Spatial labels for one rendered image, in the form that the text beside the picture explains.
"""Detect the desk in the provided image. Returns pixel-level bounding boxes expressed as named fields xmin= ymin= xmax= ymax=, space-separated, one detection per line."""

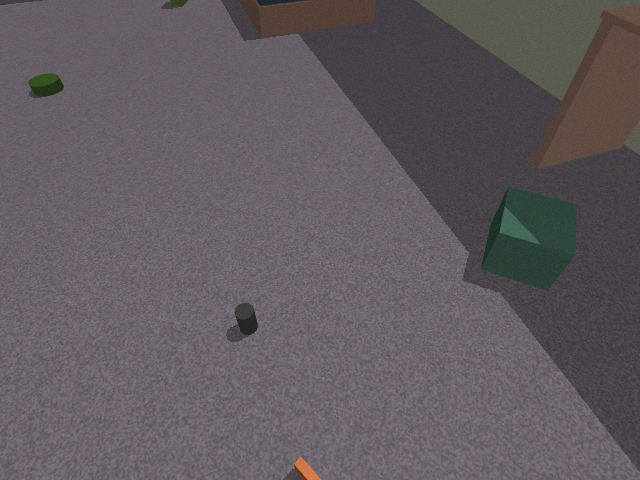
xmin=531 ymin=5 xmax=640 ymax=169

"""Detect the bed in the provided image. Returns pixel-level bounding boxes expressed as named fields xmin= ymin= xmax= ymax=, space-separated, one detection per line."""
xmin=238 ymin=0 xmax=376 ymax=37

